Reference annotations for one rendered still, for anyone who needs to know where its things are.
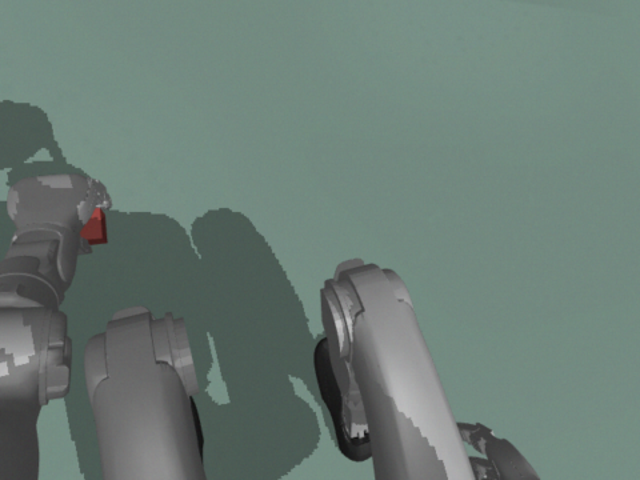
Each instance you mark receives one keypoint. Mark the left robot hand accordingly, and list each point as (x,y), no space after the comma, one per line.
(66,200)

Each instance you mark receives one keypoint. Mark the right robot hand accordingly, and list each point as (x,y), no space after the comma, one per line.
(504,462)

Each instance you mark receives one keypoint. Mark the right robot foot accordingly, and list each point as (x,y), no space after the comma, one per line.
(355,449)

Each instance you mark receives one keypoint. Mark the left robot arm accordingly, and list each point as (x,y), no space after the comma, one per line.
(35,351)

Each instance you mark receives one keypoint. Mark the small box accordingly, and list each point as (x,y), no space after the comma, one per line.
(95,229)

